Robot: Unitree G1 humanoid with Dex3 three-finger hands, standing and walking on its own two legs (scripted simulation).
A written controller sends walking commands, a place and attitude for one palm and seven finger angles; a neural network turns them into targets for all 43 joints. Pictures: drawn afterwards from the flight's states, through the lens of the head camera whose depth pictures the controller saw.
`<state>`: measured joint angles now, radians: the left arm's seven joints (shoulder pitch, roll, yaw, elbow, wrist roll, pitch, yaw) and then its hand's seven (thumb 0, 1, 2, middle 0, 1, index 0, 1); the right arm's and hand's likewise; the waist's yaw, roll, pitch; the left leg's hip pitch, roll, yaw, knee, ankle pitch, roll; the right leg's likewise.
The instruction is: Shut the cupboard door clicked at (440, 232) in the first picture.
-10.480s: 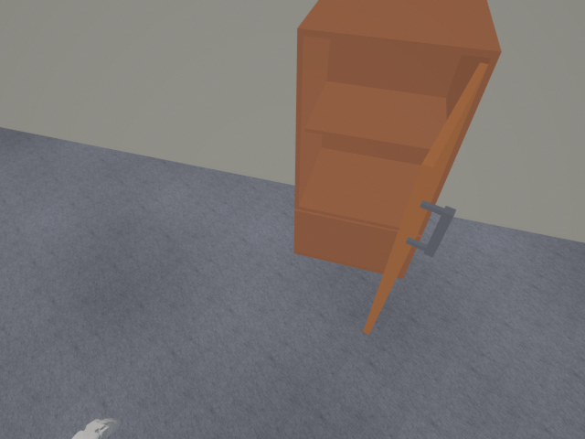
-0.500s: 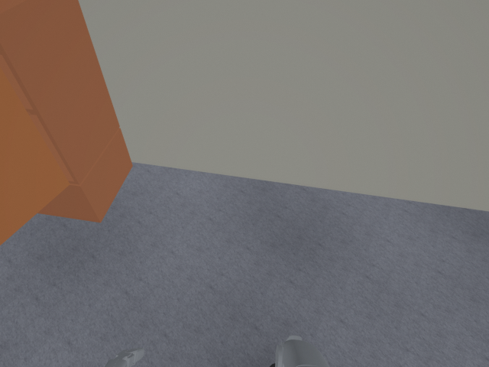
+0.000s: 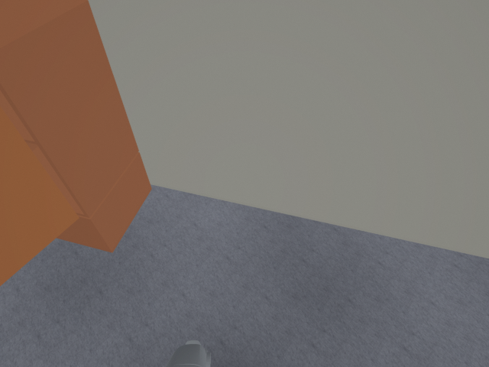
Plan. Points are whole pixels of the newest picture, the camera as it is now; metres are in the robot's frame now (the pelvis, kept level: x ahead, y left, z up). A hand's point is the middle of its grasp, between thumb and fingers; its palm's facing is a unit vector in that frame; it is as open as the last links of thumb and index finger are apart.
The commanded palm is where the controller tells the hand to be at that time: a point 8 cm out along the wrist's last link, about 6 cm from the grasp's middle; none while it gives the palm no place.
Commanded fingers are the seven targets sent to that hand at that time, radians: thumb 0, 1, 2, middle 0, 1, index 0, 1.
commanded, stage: walk to a spot facing it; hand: left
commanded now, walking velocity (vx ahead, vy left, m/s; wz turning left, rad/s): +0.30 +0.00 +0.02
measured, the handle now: out of the picture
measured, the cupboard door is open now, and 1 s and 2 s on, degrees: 74 74 74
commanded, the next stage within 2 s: turn to face it in 0.06 s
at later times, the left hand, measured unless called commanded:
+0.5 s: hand (148, 309) +0.25 +0.22 -0.15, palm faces +0.14 -0.97 -0.22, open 7.4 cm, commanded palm none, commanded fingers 0.00 0.90 0.90 -0.20 -0.30 -0.20 -0.30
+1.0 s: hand out of the picture +0.08 +0.24 -0.20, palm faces +0.45 -0.86 -0.23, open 7.4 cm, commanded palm none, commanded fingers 0.00 0.90 0.90 -0.20 -0.30 -0.20 -0.30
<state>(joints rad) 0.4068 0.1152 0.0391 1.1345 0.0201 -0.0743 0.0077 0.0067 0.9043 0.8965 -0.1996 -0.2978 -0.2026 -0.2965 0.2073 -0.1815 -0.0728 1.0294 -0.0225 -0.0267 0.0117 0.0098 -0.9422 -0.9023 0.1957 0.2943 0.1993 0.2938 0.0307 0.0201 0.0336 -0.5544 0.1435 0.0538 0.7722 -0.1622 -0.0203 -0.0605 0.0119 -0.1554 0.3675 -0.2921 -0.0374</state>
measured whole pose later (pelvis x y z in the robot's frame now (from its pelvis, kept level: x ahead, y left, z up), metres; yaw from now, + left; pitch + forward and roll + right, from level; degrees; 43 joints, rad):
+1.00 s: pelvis +0.13 +0.04 -0.02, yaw +23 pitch +0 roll -1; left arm 0.25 0.23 0.08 0.96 0.02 0.04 0.02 0.01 0.90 0.90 -0.20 -0.30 -0.21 -0.30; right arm 0.16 -0.24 -0.09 0.93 -0.01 0.04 0.02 0.00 -0.91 -0.90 0.20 0.29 0.20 0.29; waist 0.02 -0.04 0.09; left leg -0.31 0.04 0.10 0.64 -0.32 -0.01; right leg -0.32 -0.23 -0.30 0.70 -0.35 0.06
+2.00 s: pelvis +0.08 +0.02 -0.01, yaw +56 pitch -1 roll +0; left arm 0.25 0.27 0.07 0.95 0.02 0.06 0.02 0.01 0.90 0.90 -0.20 -0.30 -0.21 -0.30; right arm 0.13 -0.23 -0.06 0.92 -0.01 0.03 0.01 0.00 -0.91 -0.90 0.20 0.29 0.20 0.29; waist 0.03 -0.06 0.12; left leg -0.25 0.00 0.06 0.61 -0.35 0.02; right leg -0.35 -0.17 -0.12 0.82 -0.48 0.07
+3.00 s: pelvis +0.15 +0.17 -0.02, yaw +64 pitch +0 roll +0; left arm 0.49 0.09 0.02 1.20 0.01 -0.04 0.02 0.01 0.90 0.90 -0.20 -0.30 -0.20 -0.30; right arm 0.11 -0.14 -0.05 1.01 -0.02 -0.07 0.00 0.00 -0.91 -0.90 0.20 0.29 0.20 0.29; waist 0.05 -0.01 0.09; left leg -0.39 0.03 0.14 0.65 -0.24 0.05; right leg -0.11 -0.05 -0.07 0.86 -0.52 -0.02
